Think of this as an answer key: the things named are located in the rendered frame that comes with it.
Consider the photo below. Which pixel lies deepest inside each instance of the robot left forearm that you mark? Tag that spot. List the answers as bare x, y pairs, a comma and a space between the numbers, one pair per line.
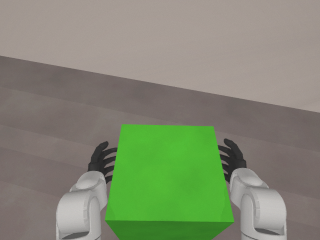
78, 214

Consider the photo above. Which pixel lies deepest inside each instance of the left robot hand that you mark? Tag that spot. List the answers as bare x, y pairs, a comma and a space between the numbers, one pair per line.
98, 162

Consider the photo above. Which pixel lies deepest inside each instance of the carton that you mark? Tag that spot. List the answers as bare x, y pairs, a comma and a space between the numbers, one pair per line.
168, 183

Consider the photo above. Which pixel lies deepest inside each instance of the robot right forearm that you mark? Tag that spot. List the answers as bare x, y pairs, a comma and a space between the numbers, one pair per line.
262, 210

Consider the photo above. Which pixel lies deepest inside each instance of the right robot hand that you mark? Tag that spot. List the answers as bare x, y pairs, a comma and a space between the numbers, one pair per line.
235, 159

